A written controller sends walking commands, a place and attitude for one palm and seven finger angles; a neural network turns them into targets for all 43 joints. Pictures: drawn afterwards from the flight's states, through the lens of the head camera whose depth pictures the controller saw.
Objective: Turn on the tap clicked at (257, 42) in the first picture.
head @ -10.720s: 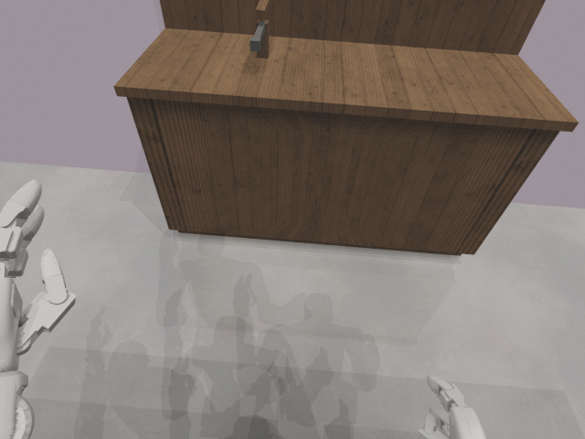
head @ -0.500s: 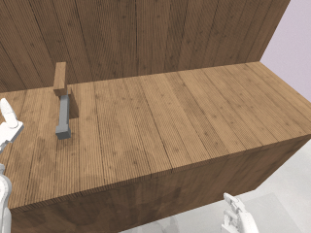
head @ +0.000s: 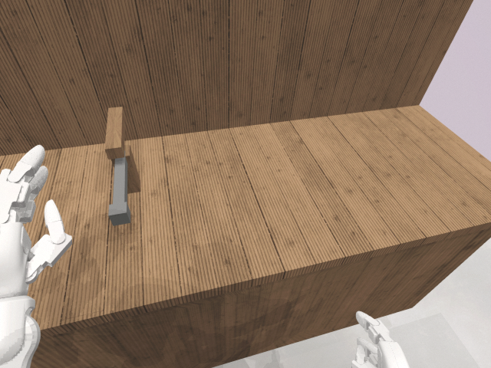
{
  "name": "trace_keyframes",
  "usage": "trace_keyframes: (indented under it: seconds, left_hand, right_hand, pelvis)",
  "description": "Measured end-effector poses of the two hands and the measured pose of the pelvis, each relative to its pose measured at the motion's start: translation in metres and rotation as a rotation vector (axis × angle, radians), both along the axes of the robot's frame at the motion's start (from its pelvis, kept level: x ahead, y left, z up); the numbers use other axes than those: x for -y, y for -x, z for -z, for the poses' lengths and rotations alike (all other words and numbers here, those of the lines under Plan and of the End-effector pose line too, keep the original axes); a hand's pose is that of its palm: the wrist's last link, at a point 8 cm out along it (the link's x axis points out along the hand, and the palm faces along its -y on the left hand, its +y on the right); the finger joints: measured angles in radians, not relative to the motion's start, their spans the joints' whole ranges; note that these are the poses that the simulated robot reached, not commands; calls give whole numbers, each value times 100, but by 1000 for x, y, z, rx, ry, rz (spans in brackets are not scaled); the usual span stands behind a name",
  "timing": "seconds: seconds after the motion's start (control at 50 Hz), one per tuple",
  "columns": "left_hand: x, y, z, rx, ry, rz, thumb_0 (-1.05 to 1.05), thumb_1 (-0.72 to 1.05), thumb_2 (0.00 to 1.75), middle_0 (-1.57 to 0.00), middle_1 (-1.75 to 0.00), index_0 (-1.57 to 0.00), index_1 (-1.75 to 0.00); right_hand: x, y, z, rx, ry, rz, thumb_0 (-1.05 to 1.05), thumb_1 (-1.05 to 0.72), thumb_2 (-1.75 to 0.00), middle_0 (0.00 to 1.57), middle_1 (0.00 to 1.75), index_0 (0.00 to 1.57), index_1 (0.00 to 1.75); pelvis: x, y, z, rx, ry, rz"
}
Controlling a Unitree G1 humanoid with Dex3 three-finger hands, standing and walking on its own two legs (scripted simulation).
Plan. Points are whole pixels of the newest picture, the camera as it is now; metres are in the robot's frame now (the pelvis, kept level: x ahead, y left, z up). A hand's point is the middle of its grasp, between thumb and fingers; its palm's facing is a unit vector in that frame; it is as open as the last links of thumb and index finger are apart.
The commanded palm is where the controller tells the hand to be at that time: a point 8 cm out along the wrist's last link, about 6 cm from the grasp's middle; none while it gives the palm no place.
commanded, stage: come to a stop and stand still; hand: left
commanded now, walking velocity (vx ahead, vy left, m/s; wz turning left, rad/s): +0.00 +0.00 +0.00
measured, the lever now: (119, 213) +0.33 +0.25 +0.08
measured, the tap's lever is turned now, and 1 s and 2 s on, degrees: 0 0 0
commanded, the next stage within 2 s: look again from close up in 0.02 s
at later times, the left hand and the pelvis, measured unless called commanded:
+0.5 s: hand (113, 214) +0.26 +0.21 +0.16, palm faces +0.36 -0.86 -0.37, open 7.4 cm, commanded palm +0.20 +0.25 +0.18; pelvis +0.05 -0.03 +0.01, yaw +1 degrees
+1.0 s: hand (117, 253) +0.20 +0.18 +0.18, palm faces +0.38 -0.82 -0.43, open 7.4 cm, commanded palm +0.14 +0.22 +0.18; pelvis -0.01 -0.06 +0.00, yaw +1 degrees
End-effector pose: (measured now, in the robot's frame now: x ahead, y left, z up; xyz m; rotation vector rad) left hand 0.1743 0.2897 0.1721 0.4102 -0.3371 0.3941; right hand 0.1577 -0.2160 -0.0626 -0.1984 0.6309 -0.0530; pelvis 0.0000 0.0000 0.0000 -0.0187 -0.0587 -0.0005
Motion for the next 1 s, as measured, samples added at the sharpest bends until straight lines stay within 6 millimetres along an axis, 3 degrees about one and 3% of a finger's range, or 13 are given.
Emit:
trace_keyframes:
  seconds: [0.08, 0.26, 0.46, 0.54, 0.68, 0.78, 0.88, 1.0]
  left_hand:
    - [7, -8, 5, -25, 7, 9, 1, 89, 90, -20, -31, -21, -30]
    - [23, -23, -22, 28, -71, 36, 1, 89, 90, -21, -31, -21, -30]
    - [33, -47, -1, -101, -16, 37, 1, 89, 90, -21, -31, -21, -30]
    - [38, -49, -5, -88, -16, 51, 1, 89, 90, -21, -31, -21, -30]
    - [43, -40, -25, -26, -72, 58, 1, 89, 90, -21, -31, -21, -30]
    - [46, -26, -19, -57, -68, 41, 1, 89, 90, -21, -31, -21, -30]
    - [58, -6, -11, -81, -61, 44, 1, 89, 90, -21, -31, -21, -30]
    - [73, 18, -21, -26, -120, 57, 1, 89, 90, -21, -31, -21, -30]
  right_hand:
    - [1, -14, -6, 20, 5, -15, 1, -91, -90, 20, 30, 21, 30]
    - [13, -35, -5, -10, 7, -29, 1, -91, -90, 20, 30, 21, 30]
    - [34, -48, 0, -58, 20, 23, 1, -91, -90, 20, 30, 21, 30]
    - [39, -54, -3, -54, 35, 34, 1, -91, -90, 20, 30, 21, 30]
    - [40, -61, -9, -22, 31, 30, 1, -91, -90, 20, 30, 20, 30]
    - [38, -56, -7, -11, 9, 13, 1, -91, -90, 20, 30, 21, 30]
    - [40, -41, 1, -21, 0, -15, 1, -91, -90, 20, 30, 21, 30]
    - [52, -10, 16, -61, 9, -19, 1, -91, -90, 20, 30, 21, 30]
  pelvis:
    - [7, -4, -1, -6, 1, -4]
    - [21, -25, -4, -39, 4, -9]
    - [30, -44, -6, -55, -1, -9]
    - [33, -47, -6, -54, -2, -11]
    - [38, -41, -6, -52, -5, -6]
    - [44, -28, -5, -55, -5, -2]
    - [52, -9, -1, -60, -4, -5]
    - [63, 13, 5, -78, 3, -18]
